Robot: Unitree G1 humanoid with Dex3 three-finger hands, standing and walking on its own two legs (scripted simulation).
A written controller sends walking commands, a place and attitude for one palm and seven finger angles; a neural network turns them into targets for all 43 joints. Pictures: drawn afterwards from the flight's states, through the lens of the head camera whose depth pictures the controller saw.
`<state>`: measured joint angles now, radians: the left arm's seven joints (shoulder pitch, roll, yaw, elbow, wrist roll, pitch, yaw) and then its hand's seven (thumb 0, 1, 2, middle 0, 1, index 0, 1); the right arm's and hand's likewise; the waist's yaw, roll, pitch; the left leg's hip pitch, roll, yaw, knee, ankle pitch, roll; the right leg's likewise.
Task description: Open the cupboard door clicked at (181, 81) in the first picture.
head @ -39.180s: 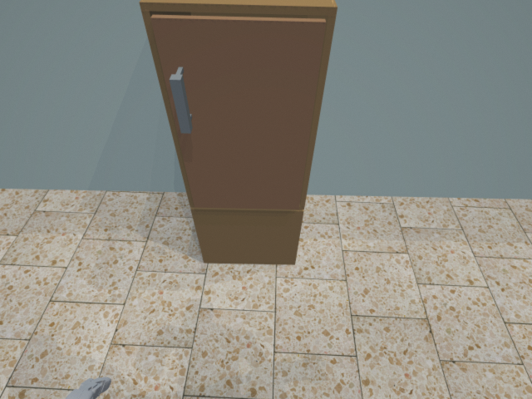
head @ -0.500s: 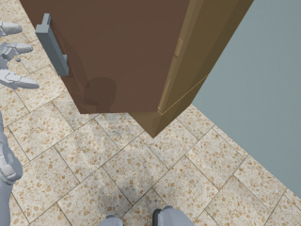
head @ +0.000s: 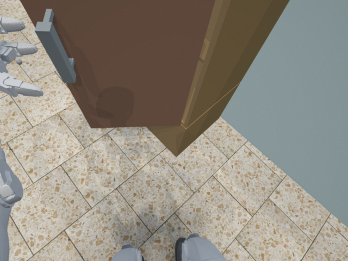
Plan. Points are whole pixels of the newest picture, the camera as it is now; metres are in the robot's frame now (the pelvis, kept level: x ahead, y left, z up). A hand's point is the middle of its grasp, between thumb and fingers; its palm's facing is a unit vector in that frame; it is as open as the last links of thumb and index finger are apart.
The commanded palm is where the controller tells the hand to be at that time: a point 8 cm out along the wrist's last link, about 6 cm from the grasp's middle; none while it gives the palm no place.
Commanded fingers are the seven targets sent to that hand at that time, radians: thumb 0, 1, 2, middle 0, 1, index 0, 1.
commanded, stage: move the hooked fingers beside the handle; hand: left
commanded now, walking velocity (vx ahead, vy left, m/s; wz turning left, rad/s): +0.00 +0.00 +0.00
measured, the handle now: (60, 48) +0.55 +0.20 +0.10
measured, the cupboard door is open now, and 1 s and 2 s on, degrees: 51 51 51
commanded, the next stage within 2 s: slide the fingers in behind the handle in 0.24 s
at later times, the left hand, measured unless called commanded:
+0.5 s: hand (28, 64) +0.50 +0.25 +0.11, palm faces -0.04 -1.00 -0.02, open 14.0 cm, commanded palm +0.48 +0.29 +0.10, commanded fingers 0.00 -0.50 0.30 -0.30 -1.20 -0.30 -1.20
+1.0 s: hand (43, 66) +0.50 +0.22 +0.11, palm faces -0.04 -1.00 -0.02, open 14.0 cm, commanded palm +0.47 +0.26 +0.10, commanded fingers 0.00 -0.50 0.30 -0.30 -1.20 -0.30 -1.20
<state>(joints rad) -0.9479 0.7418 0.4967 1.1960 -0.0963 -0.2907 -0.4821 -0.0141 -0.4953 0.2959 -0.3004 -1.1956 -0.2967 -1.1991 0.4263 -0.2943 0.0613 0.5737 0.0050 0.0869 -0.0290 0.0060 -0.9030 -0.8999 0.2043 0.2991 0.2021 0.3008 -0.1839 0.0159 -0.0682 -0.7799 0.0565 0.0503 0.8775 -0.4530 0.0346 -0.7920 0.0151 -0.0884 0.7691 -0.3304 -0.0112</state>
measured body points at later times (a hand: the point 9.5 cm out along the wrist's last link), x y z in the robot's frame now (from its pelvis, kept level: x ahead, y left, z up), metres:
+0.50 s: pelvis +0.00 +0.00 +0.00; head +0.12 +0.03 +0.43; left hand +0.50 +0.30 +0.11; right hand +0.00 -0.27 -0.10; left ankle -0.03 +0.09 -0.70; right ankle +0.01 -0.12 -0.70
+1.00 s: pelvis +0.00 +0.00 +0.00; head +0.12 +0.02 +0.44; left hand +0.49 +0.27 +0.11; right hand +0.00 -0.27 -0.10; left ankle -0.03 +0.09 -0.70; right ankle +0.01 -0.12 -0.70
